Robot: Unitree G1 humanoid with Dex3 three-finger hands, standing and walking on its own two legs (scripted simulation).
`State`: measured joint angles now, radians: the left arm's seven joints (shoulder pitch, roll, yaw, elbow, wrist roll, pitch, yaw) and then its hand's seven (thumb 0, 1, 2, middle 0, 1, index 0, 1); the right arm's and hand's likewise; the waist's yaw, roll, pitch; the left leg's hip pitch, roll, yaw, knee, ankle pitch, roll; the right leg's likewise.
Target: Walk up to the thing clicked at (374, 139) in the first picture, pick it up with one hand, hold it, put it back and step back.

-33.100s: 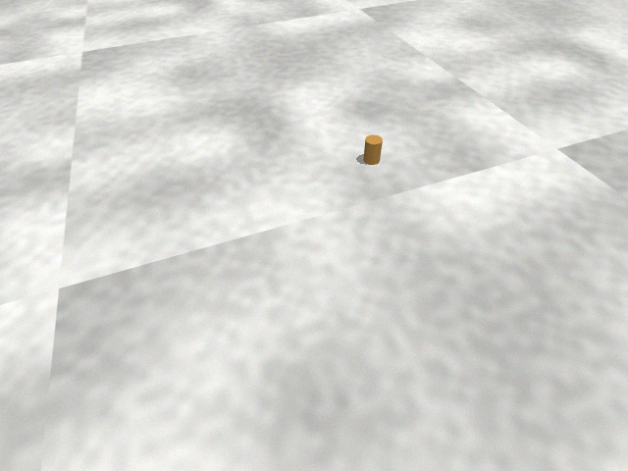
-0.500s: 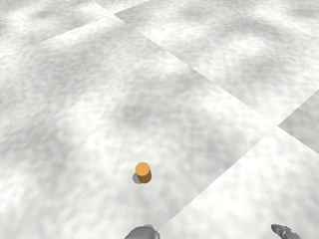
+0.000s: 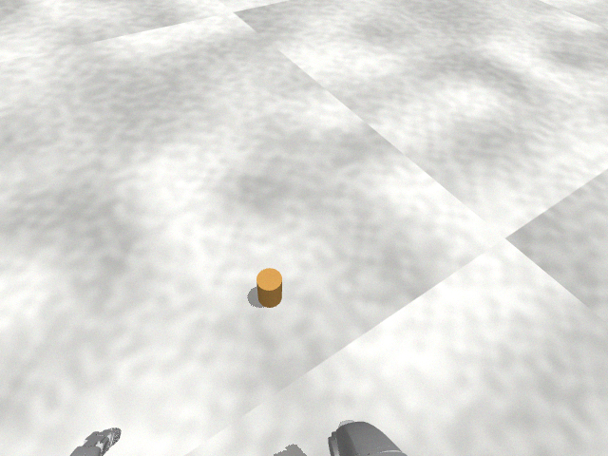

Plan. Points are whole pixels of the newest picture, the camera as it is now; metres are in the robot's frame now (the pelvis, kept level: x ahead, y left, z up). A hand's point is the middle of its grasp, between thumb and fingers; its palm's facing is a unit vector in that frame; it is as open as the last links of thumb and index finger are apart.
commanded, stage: step back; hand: left
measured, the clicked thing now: (269, 288) +0.72 +0.10 -0.70
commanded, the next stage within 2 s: stand in 1.86 s
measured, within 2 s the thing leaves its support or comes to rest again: neither
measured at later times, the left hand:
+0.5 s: hand out of the picture -0.09 +0.22 -0.13, palm faces -0.07 -0.91 -0.42, open 7.4 cm
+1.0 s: hand out of the picture -0.26 +0.18 -0.16, palm faces -0.06 -0.93 -0.38, open 7.4 cm
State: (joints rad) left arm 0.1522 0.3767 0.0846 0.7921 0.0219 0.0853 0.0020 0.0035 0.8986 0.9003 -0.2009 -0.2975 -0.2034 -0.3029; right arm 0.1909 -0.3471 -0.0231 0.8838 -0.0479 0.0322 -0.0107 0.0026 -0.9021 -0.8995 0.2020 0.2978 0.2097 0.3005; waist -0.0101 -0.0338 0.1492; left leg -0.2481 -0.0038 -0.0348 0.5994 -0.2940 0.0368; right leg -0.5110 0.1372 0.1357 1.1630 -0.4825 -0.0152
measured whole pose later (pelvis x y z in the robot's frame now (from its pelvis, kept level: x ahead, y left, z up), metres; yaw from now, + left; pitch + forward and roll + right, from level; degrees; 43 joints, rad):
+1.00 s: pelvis -0.33 -0.08 -0.01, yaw -3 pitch -3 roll -3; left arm 0.25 0.36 0.06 0.93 0.04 0.01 -0.01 0.00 0.90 0.90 -0.20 -0.30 -0.20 -0.30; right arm 0.15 -0.42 -0.06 0.85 -0.05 0.02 -0.01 0.00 -0.90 -0.90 0.20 0.30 0.21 0.30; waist 0.00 0.05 0.09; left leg -0.40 0.09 -0.06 0.77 -0.38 0.03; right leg -0.18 0.05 0.04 0.61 -0.38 0.01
